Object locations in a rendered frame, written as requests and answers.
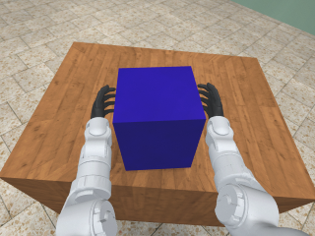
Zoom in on robot left hand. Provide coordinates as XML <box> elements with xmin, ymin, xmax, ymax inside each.
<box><xmin>91</xmin><ymin>85</ymin><xmax>116</xmax><ymax>119</ymax></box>

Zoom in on right robot forearm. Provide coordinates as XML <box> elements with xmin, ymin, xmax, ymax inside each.
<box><xmin>205</xmin><ymin>116</ymin><xmax>267</xmax><ymax>193</ymax></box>

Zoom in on robot right upper arm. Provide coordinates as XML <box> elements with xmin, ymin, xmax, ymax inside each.
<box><xmin>215</xmin><ymin>183</ymin><xmax>311</xmax><ymax>236</ymax></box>

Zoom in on robot right hand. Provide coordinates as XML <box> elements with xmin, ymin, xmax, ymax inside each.
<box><xmin>197</xmin><ymin>83</ymin><xmax>224</xmax><ymax>119</ymax></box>

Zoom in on left robot forearm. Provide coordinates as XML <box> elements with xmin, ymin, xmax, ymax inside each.
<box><xmin>55</xmin><ymin>117</ymin><xmax>112</xmax><ymax>236</ymax></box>

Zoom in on robot left upper arm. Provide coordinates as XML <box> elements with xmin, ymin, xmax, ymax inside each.
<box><xmin>56</xmin><ymin>198</ymin><xmax>118</xmax><ymax>236</ymax></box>

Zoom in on carton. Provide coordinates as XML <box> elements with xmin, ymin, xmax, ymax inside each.
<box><xmin>112</xmin><ymin>66</ymin><xmax>207</xmax><ymax>171</ymax></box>

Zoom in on pedestal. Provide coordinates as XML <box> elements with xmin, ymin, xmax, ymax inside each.
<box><xmin>0</xmin><ymin>41</ymin><xmax>315</xmax><ymax>227</ymax></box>

